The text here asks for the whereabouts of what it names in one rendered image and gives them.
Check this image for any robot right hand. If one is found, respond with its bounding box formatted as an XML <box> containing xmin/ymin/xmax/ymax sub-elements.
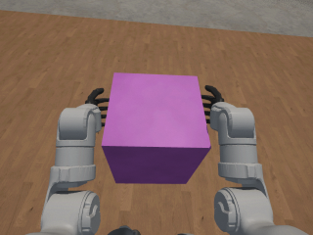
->
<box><xmin>201</xmin><ymin>85</ymin><xmax>225</xmax><ymax>124</ymax></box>

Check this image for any carton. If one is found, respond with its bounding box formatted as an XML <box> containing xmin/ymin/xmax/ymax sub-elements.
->
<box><xmin>101</xmin><ymin>72</ymin><xmax>211</xmax><ymax>184</ymax></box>

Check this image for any right robot upper arm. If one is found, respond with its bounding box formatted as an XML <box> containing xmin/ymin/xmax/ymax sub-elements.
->
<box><xmin>213</xmin><ymin>187</ymin><xmax>309</xmax><ymax>235</ymax></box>

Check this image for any robot left hand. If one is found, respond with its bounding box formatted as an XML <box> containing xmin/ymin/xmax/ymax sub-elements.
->
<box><xmin>85</xmin><ymin>88</ymin><xmax>110</xmax><ymax>127</ymax></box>

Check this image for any right robot forearm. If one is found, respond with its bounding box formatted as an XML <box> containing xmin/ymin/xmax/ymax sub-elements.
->
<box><xmin>209</xmin><ymin>102</ymin><xmax>274</xmax><ymax>221</ymax></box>

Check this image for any left robot forearm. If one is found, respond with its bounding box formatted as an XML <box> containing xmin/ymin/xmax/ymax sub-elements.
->
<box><xmin>40</xmin><ymin>103</ymin><xmax>102</xmax><ymax>229</ymax></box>

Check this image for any left robot upper arm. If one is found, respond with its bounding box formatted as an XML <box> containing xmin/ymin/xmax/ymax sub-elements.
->
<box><xmin>25</xmin><ymin>190</ymin><xmax>101</xmax><ymax>235</ymax></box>

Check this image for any robot left shin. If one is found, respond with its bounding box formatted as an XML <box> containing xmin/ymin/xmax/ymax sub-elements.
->
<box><xmin>119</xmin><ymin>225</ymin><xmax>132</xmax><ymax>231</ymax></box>

